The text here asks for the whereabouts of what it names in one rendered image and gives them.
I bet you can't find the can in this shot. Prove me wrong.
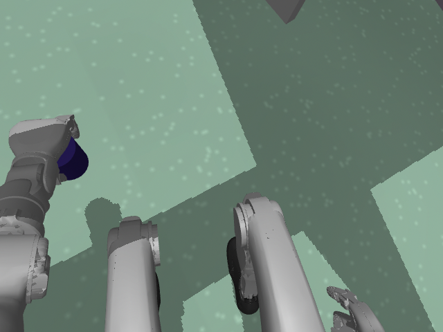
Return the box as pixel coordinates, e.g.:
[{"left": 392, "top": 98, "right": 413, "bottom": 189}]
[{"left": 57, "top": 136, "right": 89, "bottom": 181}]

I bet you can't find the left robot hand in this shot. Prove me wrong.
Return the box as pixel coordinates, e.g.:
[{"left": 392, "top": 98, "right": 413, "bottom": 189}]
[{"left": 8, "top": 115, "right": 80, "bottom": 185}]

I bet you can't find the right robot foot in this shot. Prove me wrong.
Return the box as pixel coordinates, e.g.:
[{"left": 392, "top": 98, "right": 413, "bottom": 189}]
[{"left": 226, "top": 237, "right": 259, "bottom": 315}]

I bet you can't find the right robot hand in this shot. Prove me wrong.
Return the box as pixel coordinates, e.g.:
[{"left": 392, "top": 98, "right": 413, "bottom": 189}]
[{"left": 327, "top": 286, "right": 385, "bottom": 332}]

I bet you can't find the left robot arm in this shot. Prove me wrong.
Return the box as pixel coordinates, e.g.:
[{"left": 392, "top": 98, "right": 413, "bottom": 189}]
[{"left": 0, "top": 152, "right": 58, "bottom": 332}]

